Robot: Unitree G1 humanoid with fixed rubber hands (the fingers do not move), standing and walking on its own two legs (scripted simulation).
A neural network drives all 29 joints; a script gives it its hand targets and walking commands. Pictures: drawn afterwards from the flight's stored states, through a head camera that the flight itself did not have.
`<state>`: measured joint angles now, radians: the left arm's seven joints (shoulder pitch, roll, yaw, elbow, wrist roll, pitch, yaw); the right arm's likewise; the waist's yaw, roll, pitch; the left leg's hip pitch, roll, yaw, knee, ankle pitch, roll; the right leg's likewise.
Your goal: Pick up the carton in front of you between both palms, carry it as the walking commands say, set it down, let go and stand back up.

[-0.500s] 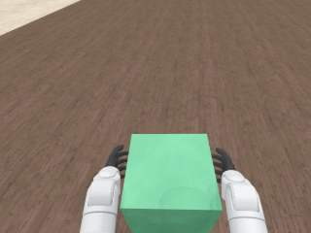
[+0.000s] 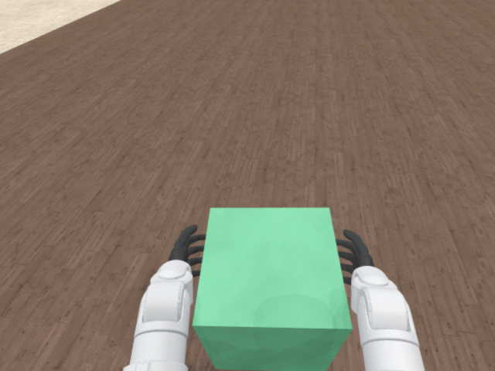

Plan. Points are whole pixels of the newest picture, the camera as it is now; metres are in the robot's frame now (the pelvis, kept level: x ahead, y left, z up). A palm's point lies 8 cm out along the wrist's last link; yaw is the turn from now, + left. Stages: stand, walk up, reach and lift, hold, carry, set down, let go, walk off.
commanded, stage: carry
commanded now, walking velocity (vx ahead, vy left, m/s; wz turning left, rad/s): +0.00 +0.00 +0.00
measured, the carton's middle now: (269, 292) +0.30 +0.00 -0.04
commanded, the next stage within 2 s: hold in 0.56 s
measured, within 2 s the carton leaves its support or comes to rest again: neither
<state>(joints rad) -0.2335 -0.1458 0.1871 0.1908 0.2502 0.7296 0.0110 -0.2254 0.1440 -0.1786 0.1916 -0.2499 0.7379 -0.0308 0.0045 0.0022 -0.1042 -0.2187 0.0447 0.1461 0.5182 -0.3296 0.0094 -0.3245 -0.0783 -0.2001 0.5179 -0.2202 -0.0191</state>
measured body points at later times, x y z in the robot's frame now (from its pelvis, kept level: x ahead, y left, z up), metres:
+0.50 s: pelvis -0.01 +0.00 +0.00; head -0.03 +0.00 +0.45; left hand +0.29 +0.15 +0.04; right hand +0.29 -0.15 +0.03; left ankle -0.04 +0.10 -0.73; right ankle +0.03 -0.11 -0.73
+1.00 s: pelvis -0.04 -0.01 +0.01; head -0.08 -0.03 +0.45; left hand +0.25 +0.17 +0.05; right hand +0.28 -0.13 +0.04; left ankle -0.04 +0.11 -0.73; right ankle +0.03 -0.12 -0.73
